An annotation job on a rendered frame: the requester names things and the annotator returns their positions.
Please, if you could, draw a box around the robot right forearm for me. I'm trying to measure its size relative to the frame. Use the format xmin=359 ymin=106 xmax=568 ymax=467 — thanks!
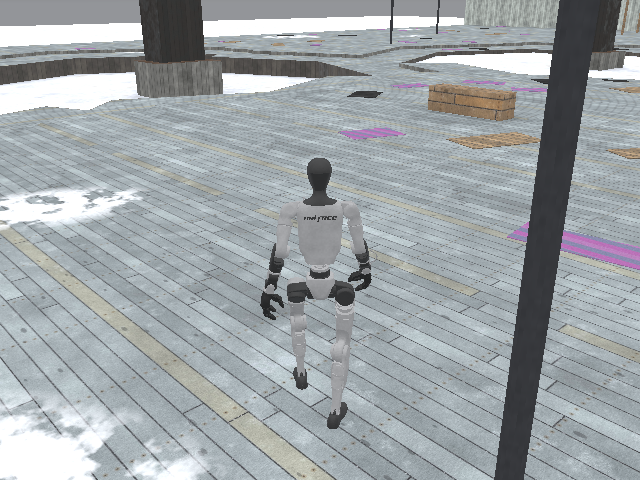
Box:
xmin=355 ymin=239 xmax=371 ymax=275

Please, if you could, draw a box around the robot left forearm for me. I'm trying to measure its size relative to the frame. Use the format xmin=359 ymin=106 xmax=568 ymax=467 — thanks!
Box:
xmin=263 ymin=243 xmax=284 ymax=294

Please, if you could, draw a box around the left robot upper arm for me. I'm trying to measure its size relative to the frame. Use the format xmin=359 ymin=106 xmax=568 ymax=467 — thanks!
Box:
xmin=274 ymin=201 xmax=299 ymax=259

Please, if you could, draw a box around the right robot thigh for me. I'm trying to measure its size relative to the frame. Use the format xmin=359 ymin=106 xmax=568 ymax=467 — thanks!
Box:
xmin=330 ymin=280 xmax=355 ymax=363

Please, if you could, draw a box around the robot right hand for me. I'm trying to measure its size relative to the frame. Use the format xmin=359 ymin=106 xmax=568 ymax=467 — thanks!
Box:
xmin=348 ymin=269 xmax=372 ymax=291

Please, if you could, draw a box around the robot left hand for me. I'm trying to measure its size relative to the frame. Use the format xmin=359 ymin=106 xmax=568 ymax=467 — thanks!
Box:
xmin=260 ymin=291 xmax=284 ymax=320

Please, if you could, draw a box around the humanoid robot torso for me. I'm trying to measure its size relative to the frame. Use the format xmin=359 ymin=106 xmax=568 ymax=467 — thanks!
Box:
xmin=296 ymin=196 xmax=343 ymax=300

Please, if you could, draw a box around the right robot upper arm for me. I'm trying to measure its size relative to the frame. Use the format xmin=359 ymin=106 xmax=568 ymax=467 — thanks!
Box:
xmin=340 ymin=201 xmax=366 ymax=254

